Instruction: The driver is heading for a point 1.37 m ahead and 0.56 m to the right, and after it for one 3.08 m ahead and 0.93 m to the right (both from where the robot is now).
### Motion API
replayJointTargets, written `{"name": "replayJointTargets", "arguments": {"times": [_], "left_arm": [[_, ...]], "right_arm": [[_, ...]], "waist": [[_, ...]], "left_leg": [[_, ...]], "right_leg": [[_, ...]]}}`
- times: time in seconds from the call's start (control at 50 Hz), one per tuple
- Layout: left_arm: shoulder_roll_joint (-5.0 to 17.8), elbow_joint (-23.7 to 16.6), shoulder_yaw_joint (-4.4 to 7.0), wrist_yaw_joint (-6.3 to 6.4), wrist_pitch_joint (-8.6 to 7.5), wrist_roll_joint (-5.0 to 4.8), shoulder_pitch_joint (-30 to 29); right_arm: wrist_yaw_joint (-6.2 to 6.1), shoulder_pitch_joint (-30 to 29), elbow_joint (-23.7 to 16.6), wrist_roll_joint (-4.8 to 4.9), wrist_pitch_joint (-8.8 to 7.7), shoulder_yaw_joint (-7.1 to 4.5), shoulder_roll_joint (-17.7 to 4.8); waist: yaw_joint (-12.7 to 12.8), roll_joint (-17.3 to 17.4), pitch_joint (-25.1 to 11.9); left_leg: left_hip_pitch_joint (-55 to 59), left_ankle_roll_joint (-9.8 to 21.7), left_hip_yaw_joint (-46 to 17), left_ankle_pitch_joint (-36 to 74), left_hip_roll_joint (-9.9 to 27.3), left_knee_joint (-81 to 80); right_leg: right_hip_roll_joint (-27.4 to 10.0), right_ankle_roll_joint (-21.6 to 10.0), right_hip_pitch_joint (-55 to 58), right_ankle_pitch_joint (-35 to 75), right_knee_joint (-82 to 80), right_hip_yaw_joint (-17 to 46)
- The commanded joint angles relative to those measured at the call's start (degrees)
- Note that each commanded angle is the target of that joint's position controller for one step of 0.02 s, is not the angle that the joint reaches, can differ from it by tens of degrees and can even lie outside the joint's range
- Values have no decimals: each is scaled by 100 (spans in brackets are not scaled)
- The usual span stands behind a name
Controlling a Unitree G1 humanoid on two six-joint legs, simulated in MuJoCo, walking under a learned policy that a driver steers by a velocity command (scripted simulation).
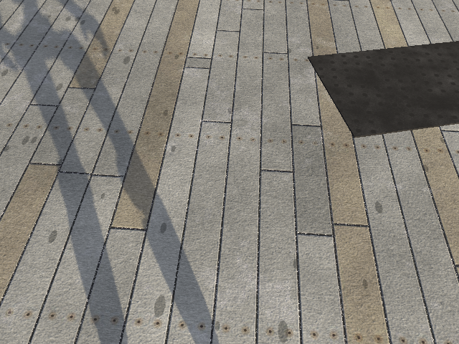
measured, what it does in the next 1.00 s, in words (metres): stands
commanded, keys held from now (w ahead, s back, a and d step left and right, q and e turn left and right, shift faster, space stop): shift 0.82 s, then w+shift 0.18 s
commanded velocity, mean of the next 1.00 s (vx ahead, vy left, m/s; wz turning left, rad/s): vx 0.06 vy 0.00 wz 0.02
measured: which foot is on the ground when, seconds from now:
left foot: down 0.00-1.00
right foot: down 0.00-1.00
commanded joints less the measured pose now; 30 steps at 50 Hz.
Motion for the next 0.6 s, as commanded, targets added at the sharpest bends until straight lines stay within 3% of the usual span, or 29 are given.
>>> {"name": "replayJointTargets", "arguments": {"times": [0.02, 0.22, 0.6], "left_arm": [[568, -223, 131, 31, -91, -17, -114], [608, 194, 142, 121, -40, -66, -78], [508, 1048, 145, 194, 37, -92, -17]], "right_arm": [[-28, 5, -296, 29, -90, -226, -797], [-25, 156, 35, 60, -87, -246, -705], [-132, 506, 953, 93, -88, -237, -678]], "waist": [[-83, 382, -102], [-92, 142, -233], [-92, 95, 28]], "left_leg": [[-215, 232, -726, 1294, 671, -784], [-86, 185, -487, 1874, 481, -654], [-164, 25, -203, 1398, 296, -698]], "right_leg": [[-78, -30, 248, 880, -149, 61], [-110, -38, 498, 1213, -104, 53], [-22, -145, 488, 1077, -225, -8]]}}
Keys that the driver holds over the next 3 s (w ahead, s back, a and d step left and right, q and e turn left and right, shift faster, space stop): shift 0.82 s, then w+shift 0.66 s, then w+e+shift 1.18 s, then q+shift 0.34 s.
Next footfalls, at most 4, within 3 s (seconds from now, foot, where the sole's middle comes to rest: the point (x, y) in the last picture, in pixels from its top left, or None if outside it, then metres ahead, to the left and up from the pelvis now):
1.56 left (231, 335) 0.54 0.03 -0.77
2.04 right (291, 226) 0.93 -0.17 -0.77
2.46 left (306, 137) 1.39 -0.27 -0.77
2.86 right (411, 140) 1.39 -0.71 -0.77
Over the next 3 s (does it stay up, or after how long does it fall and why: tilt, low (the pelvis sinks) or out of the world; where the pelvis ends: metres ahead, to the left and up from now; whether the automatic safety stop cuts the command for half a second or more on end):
stays up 1.40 -0.55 -0.01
